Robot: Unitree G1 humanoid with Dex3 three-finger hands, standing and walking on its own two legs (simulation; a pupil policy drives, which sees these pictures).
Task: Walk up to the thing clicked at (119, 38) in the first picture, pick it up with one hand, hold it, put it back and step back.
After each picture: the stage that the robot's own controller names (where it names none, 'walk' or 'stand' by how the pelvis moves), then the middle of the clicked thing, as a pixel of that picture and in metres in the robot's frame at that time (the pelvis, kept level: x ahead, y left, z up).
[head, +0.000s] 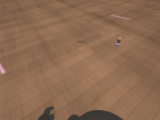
stand; (118, 42) +1.75 -0.60 -0.65
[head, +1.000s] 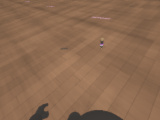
walk; (101, 43) +1.68 -0.11 -0.62
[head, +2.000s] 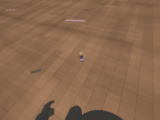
walk; (81, 57) +1.09 +0.24 -0.65
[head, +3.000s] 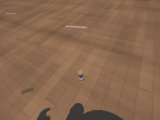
walk; (80, 76) +0.70 +0.22 -0.65
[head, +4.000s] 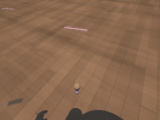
walk; (77, 88) +0.47 +0.20 -0.64
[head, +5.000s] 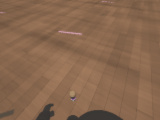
stand; (73, 96) +0.40 +0.21 -0.65
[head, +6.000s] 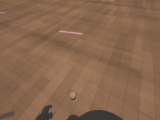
stand; (73, 97) +0.37 +0.21 -0.65
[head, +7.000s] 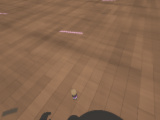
stand; (74, 95) +0.41 +0.21 -0.66
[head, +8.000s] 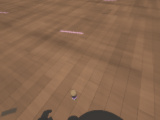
stand; (73, 95) +0.40 +0.21 -0.66
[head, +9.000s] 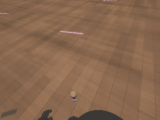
stand; (74, 96) +0.39 +0.21 -0.66
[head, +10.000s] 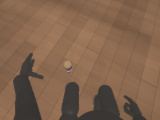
go down; (68, 67) +0.45 +0.20 -0.41
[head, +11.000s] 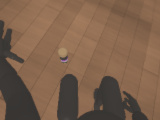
go down; (63, 57) +0.48 +0.22 -0.27
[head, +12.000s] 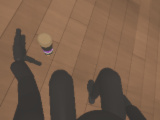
close in; (47, 46) +0.47 +0.25 -0.19
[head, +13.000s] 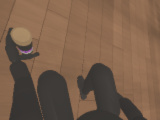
close; (25, 45) +0.46 +0.28 -0.16
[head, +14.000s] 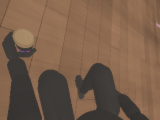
lift; (25, 45) +0.45 +0.28 -0.17
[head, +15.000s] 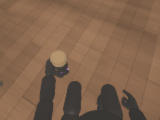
lift; (61, 66) +0.35 +0.20 +0.01
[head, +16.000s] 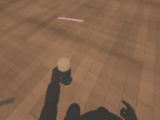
hold; (65, 74) +0.32 +0.18 +0.02
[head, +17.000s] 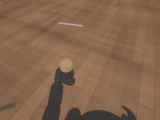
hold; (68, 74) +0.32 +0.16 +0.03
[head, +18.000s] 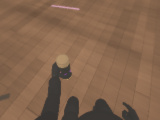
crouch; (65, 69) +0.36 +0.18 -0.02
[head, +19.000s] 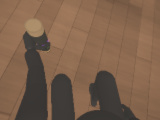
lower; (41, 39) +0.51 +0.25 -0.04
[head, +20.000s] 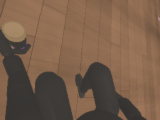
lower; (18, 41) +0.47 +0.29 -0.17
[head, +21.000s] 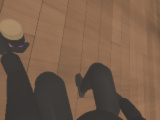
lower; (16, 40) +0.47 +0.30 -0.17
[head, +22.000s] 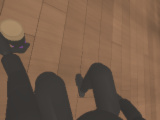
lower; (17, 40) +0.47 +0.30 -0.17
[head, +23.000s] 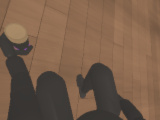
lower; (21, 43) +0.47 +0.29 -0.17
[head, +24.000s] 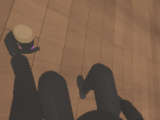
open; (26, 43) +0.47 +0.28 -0.17
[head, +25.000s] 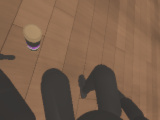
stand; (33, 41) +0.46 +0.27 -0.18
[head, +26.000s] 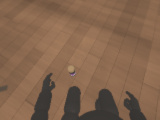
walk; (72, 71) +0.46 +0.20 -0.46
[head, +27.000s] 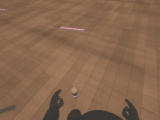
stand; (74, 93) +0.42 +0.19 -0.60
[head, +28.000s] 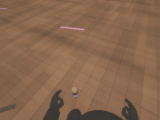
stand; (74, 92) +0.42 +0.18 -0.60
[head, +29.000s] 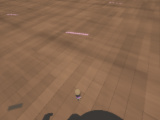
stand; (78, 94) +0.44 +0.18 -0.65
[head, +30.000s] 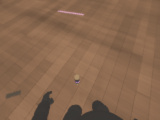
walk; (77, 79) +0.48 +0.13 -0.64
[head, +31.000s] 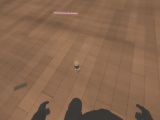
walk; (76, 66) +0.70 +0.23 -0.62
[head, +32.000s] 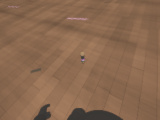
stand; (82, 57) +1.04 +0.22 -0.63
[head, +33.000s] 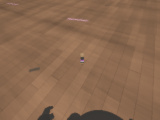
stand; (82, 58) +1.05 +0.19 -0.65
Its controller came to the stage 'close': yes
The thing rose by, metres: 0.68
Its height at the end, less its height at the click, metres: +0.00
